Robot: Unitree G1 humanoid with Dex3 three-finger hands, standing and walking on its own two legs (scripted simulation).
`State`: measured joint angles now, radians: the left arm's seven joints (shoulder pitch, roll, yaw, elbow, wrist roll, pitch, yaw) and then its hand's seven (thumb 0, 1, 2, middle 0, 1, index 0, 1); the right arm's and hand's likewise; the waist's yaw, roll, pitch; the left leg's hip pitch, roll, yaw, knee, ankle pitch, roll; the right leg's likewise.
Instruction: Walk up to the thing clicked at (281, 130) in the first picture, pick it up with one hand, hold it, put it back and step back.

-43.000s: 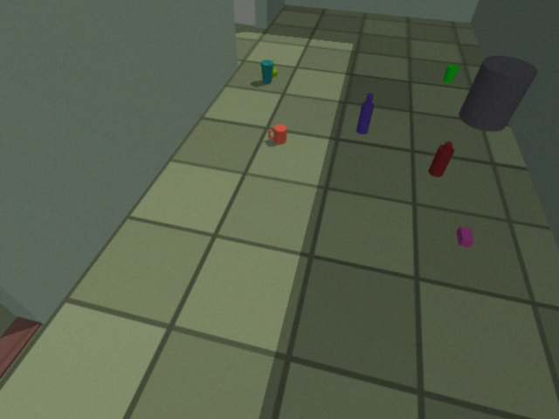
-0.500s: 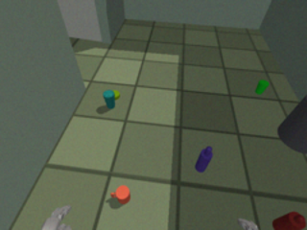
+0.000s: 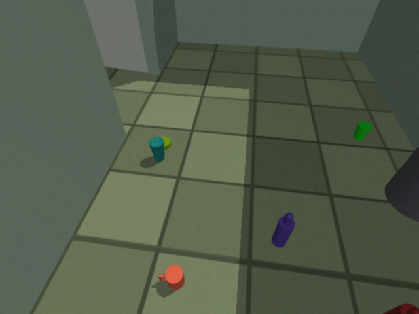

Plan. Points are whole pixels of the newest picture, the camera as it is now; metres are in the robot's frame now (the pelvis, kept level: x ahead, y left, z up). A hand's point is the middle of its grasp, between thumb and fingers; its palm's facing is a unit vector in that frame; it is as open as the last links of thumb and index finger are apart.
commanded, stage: stand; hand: left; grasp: from above
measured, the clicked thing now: (171, 277) +0.44 +0.19 -0.73
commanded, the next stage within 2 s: step back in 1.82 s
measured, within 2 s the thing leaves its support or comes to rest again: neither
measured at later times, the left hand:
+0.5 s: hand out of the picture +0.06 +0.24 -0.16, palm faces +0.02 -0.94 -0.34, open 7.4 cm
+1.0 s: hand out of the picture +0.07 +0.24 -0.15, palm faces +0.01 -0.94 -0.34, open 7.4 cm
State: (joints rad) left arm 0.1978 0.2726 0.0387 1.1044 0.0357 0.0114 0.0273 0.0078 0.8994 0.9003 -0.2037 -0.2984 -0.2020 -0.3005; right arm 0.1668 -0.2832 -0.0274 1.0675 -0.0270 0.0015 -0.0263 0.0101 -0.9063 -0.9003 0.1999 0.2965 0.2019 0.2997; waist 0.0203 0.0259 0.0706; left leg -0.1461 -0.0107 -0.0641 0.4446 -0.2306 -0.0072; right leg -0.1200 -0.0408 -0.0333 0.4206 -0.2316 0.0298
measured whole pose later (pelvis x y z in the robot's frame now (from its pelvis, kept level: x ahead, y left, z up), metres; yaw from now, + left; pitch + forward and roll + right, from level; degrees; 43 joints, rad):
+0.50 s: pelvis +0.00 -0.01 +0.00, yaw +0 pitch -4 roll +0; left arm 0.12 0.30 0.04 1.16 0.03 0.00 0.02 0.01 0.90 0.90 -0.20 -0.30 -0.20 -0.30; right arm 0.15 -0.32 -0.02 1.13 -0.02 0.00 -0.02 0.01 -0.91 -0.90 0.20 0.30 0.20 0.30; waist 0.01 0.02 0.07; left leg -0.11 0.01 -0.07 0.36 -0.19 -0.02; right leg -0.09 -0.03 -0.04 0.34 -0.19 0.02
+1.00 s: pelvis +0.01 -0.01 +0.01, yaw +0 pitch -3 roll +0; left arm 0.11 0.31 0.04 1.16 0.02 0.00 0.01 0.01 0.90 0.90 -0.20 -0.30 -0.20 -0.30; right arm 0.12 -0.33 -0.01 1.12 -0.02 0.00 -0.02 0.01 -0.91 -0.90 0.20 0.30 0.20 0.30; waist 0.01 0.02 0.07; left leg -0.10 0.01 -0.06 0.35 -0.19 -0.02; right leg -0.08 -0.02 -0.03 0.33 -0.19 0.02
